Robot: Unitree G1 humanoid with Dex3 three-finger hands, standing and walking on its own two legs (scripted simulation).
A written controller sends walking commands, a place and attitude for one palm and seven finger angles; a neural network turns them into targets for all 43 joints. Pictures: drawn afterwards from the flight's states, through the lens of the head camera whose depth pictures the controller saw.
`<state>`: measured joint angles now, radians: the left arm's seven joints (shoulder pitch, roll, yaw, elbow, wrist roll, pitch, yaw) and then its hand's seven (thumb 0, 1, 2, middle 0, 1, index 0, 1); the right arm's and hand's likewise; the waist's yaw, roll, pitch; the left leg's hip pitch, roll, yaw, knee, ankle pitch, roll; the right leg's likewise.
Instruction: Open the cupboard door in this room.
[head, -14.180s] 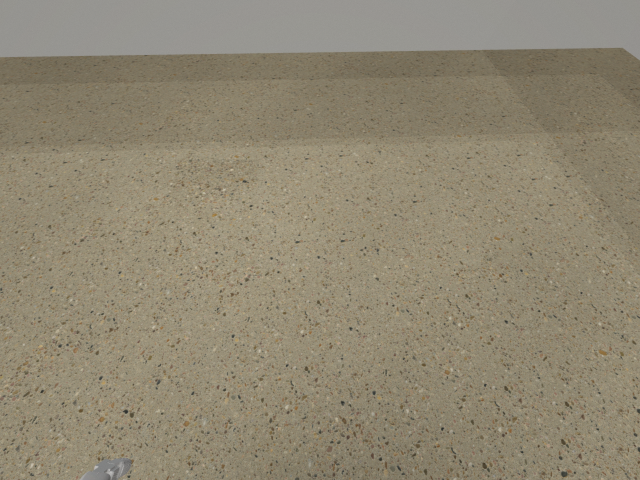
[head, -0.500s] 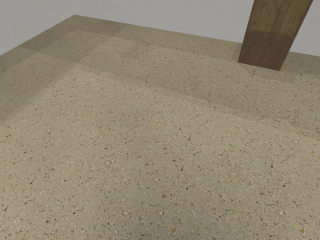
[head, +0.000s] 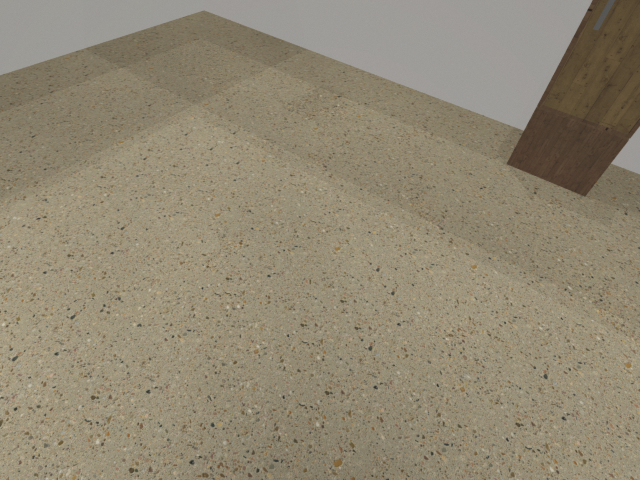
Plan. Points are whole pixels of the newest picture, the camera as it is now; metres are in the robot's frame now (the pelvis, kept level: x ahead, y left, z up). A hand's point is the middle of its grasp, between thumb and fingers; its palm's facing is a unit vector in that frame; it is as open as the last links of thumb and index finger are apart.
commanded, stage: stand and wait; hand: left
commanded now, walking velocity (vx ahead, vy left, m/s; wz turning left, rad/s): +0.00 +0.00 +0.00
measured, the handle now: (606, 10) +1.80 -0.97 +0.03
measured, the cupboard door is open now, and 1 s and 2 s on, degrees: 0 0 0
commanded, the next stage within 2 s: turn or walk to find it in 0.24 s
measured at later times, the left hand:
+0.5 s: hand out of the picture +0.00 +0.16 -0.18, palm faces -0.04 -0.98 -0.18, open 7.4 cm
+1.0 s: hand out of the picture +0.07 +0.16 -0.17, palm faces -0.13 -0.97 -0.22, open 7.4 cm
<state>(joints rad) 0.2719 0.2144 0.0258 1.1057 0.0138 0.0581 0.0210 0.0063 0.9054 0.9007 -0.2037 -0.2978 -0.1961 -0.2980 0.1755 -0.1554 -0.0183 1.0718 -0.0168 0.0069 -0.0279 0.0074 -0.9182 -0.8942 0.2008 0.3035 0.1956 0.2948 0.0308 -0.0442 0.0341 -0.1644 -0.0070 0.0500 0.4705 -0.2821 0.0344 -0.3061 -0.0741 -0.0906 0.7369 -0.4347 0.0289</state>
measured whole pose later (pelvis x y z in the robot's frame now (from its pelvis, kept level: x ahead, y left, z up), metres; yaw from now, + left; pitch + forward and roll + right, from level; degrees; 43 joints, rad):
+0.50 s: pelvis -0.02 -0.01 +0.00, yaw -5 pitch -1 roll +1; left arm 0.26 0.15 0.03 1.10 0.01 0.05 0.00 0.00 0.90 0.90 -0.21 -0.30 -0.20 -0.30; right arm 0.25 -0.17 -0.04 1.11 -0.01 0.02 -0.04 0.01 -0.92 -0.89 0.20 0.30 0.20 0.30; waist 0.00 0.00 0.06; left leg -0.20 0.04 0.12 0.51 -0.28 0.01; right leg -0.26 -0.02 0.01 0.54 -0.26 0.01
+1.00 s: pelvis -0.03 -0.02 +0.00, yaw -9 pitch +0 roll +0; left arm 0.19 0.19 0.02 1.00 0.02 0.01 0.01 0.00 0.90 0.90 -0.21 -0.30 -0.20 -0.30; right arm 0.13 -0.25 -0.04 1.01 -0.01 0.00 -0.01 0.01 -0.91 -0.89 0.20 0.30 0.19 0.29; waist 0.01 0.02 0.03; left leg -0.23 0.02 -0.03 0.55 -0.32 -0.02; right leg -0.28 0.04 0.03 0.48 -0.19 -0.02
